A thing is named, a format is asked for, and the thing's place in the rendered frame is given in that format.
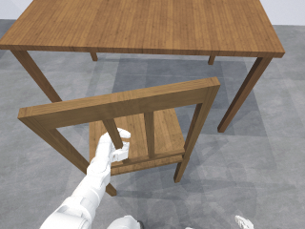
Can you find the robot left forearm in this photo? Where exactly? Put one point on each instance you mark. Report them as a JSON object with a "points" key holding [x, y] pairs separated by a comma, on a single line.
{"points": [[88, 194]]}

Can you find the table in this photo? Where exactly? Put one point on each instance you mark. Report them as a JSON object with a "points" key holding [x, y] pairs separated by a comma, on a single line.
{"points": [[236, 28]]}

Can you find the robot left hand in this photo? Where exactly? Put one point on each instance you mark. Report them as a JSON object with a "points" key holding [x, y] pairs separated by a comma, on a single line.
{"points": [[106, 148]]}

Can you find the robot right hand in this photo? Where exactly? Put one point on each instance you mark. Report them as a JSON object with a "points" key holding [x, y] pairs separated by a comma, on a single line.
{"points": [[243, 223]]}

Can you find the left robot thigh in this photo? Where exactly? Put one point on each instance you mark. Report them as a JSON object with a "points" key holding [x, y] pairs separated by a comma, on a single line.
{"points": [[124, 223]]}

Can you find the left robot upper arm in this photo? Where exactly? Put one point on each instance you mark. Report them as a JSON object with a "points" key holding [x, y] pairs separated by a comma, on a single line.
{"points": [[64, 221]]}

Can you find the chair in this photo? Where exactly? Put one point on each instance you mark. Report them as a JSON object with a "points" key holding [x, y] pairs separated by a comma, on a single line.
{"points": [[148, 114]]}

